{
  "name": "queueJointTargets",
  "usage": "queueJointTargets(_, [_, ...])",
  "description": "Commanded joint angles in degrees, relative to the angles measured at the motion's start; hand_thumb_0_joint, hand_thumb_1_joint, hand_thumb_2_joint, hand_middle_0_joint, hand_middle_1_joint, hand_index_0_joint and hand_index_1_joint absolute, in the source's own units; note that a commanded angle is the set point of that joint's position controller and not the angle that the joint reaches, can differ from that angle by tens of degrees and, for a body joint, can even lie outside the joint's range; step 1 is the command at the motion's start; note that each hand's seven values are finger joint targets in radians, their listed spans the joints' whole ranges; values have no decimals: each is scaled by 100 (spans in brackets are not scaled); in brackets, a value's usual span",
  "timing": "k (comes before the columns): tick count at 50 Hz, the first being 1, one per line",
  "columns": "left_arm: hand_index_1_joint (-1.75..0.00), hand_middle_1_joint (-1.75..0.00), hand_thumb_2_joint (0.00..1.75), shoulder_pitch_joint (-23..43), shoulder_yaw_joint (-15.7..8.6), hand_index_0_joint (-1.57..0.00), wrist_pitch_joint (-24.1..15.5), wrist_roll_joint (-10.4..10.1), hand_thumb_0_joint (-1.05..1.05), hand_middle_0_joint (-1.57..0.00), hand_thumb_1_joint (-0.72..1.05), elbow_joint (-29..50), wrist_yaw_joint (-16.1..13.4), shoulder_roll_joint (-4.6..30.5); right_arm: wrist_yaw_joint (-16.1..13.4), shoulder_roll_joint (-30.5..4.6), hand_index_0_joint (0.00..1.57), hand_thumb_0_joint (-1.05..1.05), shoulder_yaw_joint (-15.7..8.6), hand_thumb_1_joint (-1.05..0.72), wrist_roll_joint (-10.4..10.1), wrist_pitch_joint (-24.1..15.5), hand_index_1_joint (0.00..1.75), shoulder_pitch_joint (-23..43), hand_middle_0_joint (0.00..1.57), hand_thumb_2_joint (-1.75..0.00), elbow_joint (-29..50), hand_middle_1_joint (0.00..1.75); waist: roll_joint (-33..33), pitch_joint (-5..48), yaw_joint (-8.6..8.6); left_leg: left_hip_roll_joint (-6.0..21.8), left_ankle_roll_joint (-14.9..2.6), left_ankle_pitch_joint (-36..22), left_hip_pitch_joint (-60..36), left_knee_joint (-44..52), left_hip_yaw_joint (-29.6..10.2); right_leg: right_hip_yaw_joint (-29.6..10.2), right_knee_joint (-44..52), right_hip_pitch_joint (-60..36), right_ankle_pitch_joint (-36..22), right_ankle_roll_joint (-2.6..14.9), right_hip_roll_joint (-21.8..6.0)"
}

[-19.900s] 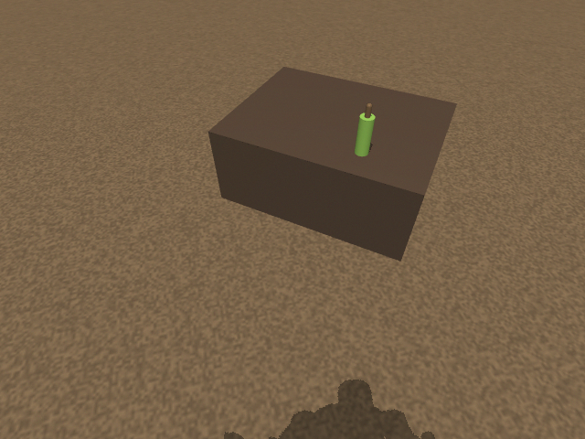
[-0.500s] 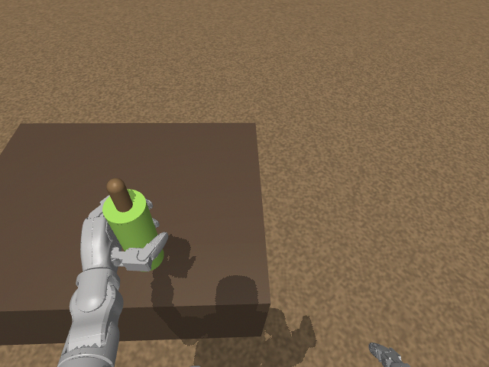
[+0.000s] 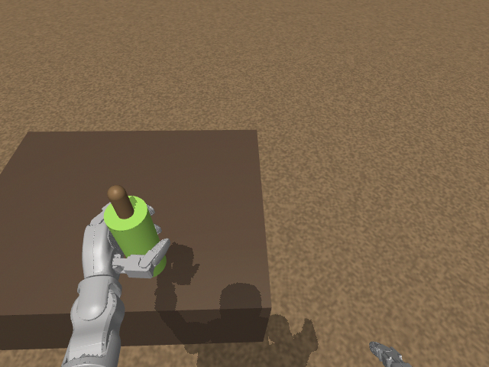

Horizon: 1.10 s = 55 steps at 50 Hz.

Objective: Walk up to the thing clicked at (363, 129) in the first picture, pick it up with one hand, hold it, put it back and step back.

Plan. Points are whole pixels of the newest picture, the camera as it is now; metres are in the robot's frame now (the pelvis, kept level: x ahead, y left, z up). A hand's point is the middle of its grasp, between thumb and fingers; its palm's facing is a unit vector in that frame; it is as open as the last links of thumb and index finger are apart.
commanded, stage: hold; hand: left
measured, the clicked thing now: (135, 232) +0.33 +0.17 +0.07
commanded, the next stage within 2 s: crouch in 1.90 s
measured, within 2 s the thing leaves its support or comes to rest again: neither
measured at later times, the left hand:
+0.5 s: hand (139, 242) +0.32 +0.17 +0.05, palm faces +0.13 -0.99 +0.00, open 8.4 cm
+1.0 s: hand (136, 242) +0.32 +0.18 +0.05, palm faces +0.14 -0.99 +0.00, open 8.4 cm
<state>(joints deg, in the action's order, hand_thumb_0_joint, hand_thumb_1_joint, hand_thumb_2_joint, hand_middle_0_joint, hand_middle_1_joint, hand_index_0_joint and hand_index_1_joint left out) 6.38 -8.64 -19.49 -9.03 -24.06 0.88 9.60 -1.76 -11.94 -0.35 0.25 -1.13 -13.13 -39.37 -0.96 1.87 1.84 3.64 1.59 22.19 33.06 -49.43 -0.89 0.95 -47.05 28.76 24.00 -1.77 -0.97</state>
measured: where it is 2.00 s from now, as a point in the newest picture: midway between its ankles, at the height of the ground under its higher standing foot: outside the picture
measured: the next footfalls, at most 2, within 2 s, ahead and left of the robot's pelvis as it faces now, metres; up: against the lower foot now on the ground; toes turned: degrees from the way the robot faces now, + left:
none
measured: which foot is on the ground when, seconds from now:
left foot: down 0.00-1.00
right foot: down 0.00-1.00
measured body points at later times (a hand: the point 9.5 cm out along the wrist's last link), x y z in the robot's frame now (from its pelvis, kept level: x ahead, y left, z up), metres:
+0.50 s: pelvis -0.01 +0.00 +0.00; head +0.03 +0.01 +0.45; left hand +0.31 +0.23 +0.05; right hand +0.12 -0.24 -0.11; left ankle +0.03 +0.13 -0.70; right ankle +0.00 -0.14 -0.70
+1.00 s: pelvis -0.01 +0.01 +0.00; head +0.02 +0.02 +0.45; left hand +0.31 +0.23 +0.05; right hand +0.13 -0.23 -0.10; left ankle +0.03 +0.13 -0.70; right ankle +0.00 -0.14 -0.70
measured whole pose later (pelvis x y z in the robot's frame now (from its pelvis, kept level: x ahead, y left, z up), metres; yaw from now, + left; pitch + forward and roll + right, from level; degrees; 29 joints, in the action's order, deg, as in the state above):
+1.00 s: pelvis -0.01 +0.01 +0.00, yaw +0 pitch +5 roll -2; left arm 8.1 -8.1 -19.6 -8.3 -25.8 0.4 10.0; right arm -1.4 -11.7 -0.1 0.2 -2.9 -12.5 -38.8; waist -0.5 1.4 1.5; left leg 3.2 1.1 21.1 32.2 -48.6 -0.8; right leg 0.9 -45.7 27.6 22.7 -2.2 -1.3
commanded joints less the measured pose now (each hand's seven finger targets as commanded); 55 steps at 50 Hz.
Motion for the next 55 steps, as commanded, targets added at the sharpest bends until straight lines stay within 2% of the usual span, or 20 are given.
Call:
queueJointTargets(1, [-149, -150, 134, 1899, -249, -136, -600, -114, 0, -134, 34, 1647, 3, 773, -82, -757, 20, 0, -248, -91, 1, -233, 30, 149, 20, -90, 668, 30, -139, 1657, -15, -220, -125, -1323, -1183, 727, 87, 127, 673, -408, -1644, 163, 181])
queueJointTargets(5, [-149, -150, 133, 2010, -400, -136, -655, -127, 0, -134, 33, 1761, 14, 922, -93, -734, 20, 0, -232, -91, -8, -254, 30, 258, 20, -90, 719, 30, -108, 1713, -58, -264, -149, -1118, -1159, 757, 142, 78, 797, -540, -1517, 144, 141])
queueJointTargets(7, [-150, -151, 133, 2038, -167, -137, -638, -114, 0, -134, 34, 1844, 37, 726, -96, -725, 20, 0, -223, -91, -1, -279, 30, 260, 20, -90, 708, 30, -146, 1703, 4, -254, -136, -1200, -1268, 766, 144, 86, 770, -498, -1599, 150, 148])
queueJointTargets(12, [-150, -151, 134, 2487, -283, -137, -717, -104, 0, -134, 33, 1944, 37, 891, -75, -717, 20, 0, -218, -91, 8, -314, 30, 325, 20, -90, 725, 30, -346, 1649, -3, -239, -119, -1019, -1237, 838, 92, 119, 748, -349, -1366, 180, 160])
queueJointTargets(16, [-150, -151, 135, 2194, -321, -136, -675, -124, 0, -134, 36, 1614, 35, 847, -76, -737, 20, 0, -225, -91, 16, -319, 30, 211, 20, -90, 658, 30, -137, 1754, -29, -244, -134, -1169, -1200, 780, 88, 116, 743, -482, -1520, 166, 155])
queueJointTargets(19, [-151, -152, 136, 2265, -115, -137, -662, -109, 0, -135, 34, 1603, 59, 689, -72, -744, 20, 0, -235, -91, 8, -340, 30, 226, 20, -90, 669, 30, -168, 1744, 53, -243, -125, -1199, -1297, 783, 97, 122, 770, -402, -1558, 163, 164])
queueJointTargets(21, [-151, -152, 134, 2298, -243, -138, -670, -106, 0, -135, 32, 1575, 31, 814, -47, -763, 20, 0, -243, -91, -11, -351, 30, 257, 20, -90, 656, 30, -218, 1533, -19, -234, -110, -898, -1170, 882, 71, 151, 769, -335, -1233, 193, 174])
queueJointTargets(23, [-151, -152, 134, 2330, -356, -138, -718, -113, 0, -136, 32, 1699, -1, 908, -40, -730, 20, 0, -225, -91, -3, -345, 30, 319, 20, -90, 750, 30, -255, 1731, -97, -243, -107, -906, -1182, 867, 71, 150, 776, -446, -1201, 194, 169])
queueJointTargets(25, [-151, -152, 134, 2258, -230, -139, -705, -112, 0, -136, 34, 1767, -3, 775, -41, -735, 20, 0, -213, -91, -7, -362, 30, 364, 20, -90, 846, 30, -249, 1749, -65, -230, -101, -904, -1231, 894, 58, 167, 758, -442, -1200, 199, 183])
queueJointTargets(30, [-152, -152, 135, 2173, -267, -139, -652, -125, 0, -136, 35, 1806, -11, 821, -56, -723, 20, 0, -206, -91, -28, -390, 30, 333, 20, -90, 811, 30, -234, 1652, -75, -228, -100, -1024, -1221, 893, 61, 160, 769, -470, -1324, 190, 189])
queueJointTargets(32, [-151, -152, 136, 2228, -122, -138, -627, -111, 0, -135, 32, 1643, -1, 679, -51, -730, 20, 0, -212, -91, -28, -386, 30, 331, 20, -90, 792, 30, -166, 1508, 9, -224, -113, -941, -1174, 896, 68, 149, 795, -345, -1265, 185, 188])
queueJointTargets(34, [-152, -153, 137, 2183, -338, -138, -663, -111, 0, -135, 35, 1609, -35, 840, -58, -730, 20, 0, -218, -91, -30, -390, 30, 332, 20, -90, 792, 30, -105, 1509, -75, -247, -125, -835, -1051, 882, 98, 126, 826, -421, -1182, 184, 162])
queueJointTargets(38, [-152, -153, 137, 2233, -61, -137, -672, -71, 0, -135, 35, 1820, 1, 692, -66, -725, 20, 0, -211, -91, -11, -402, 30, 311, 20, -90, 812, 30, -198, 1696, 18, -254, -122, -1102, -1272, 825, 122, 101, 807, -454, -1472, 168, 157])
queueJointTargets(40, [-151, -151, 136, 2341, -295, -136, -675, -65, 0, -134, 35, 1838, -20, 938, -71, -754, 20, 0, -225, -91, -21, -415, 30, 283, 20, -90, 760, 30, -298, 1715, -36, -239, -104, -1155, -1300, 856, 80, 131, 755, -448, -1475, 188, 171])
queueJointTargets(42, [-151, -151, 136, 2459, -106, -137, -675, -95, 0, -134, 34, 1866, 5, 739, -53, -747, 20, 0, -218, -91, -16, -423, 30, 256, 20, -91, 742, 30, -325, 1717, 35, -203, -89, -1227, -1401, 870, 38, 165, 720, -383, -1504, 197, 190])
queueJointTargets(44, [-152, -152, 136, 2426, -146, -136, -674, -110, 0, -134, 31, 1681, -17, 707, -43, -746, 20, 0, -220, -91, -22, -431, 30, 294, 20, -90, 742, 30, -250, 1549, 2, -195, -87, -1008, -1271, 921, 6, 189, 716, -320, -1291, 207, 194])
queueJointTargets(45, [-152, -153, 136, 2311, -322, -138, -669, -101, 0, -135, 30, 1557, -35, 861, -52, -748, 20, 0, -231, -92, -25, -416, 30, 302, 20, -90, 724, 30, -268, 1528, -47, -211, -99, -1022, -1214, 900, 27, 167, 751, -339, -1305, 196, 177])
queueJointTargets(47, [-151, -152, 135, 2489, -147, -137, -688, -53, 0, -134, 30, 1765, -22, 802, -40, -735, 20, 0, -222, -91, -8, -420, 30, 308, 20, -90, 774, 30, -314, 1662, -21, -229, -101, -976, -1271, 896, 55, 143, 781, -357, -1284, 195, 169])
queueJointTargets(51, [-151, -152, 136, 2258, -267, -136, -656, -71, 0, -133, 31, 1484, -15, 847, -49, -776, 20, 0, -243, -91, -14, -409, 30, 244, 20, -90, 764, 30, -142, 1739, -31, -228, -120, -1246, -1264, 827, 69, 145, 759, -467, -1557, 177, 168])
queueJointTargets(55, [-152, -152, 137, 2309, -194, -136, -714, -101, 0, -134, 35, 1509, 25, 754, -30, -781, 20, 0, -248, -91, -18, -403, 30, 285, 20, -90, 782, 30, -207, 1648, -18, -222, -102, -998, -1224, 872, 53, 166, 754, -326, -1295, 207, 178])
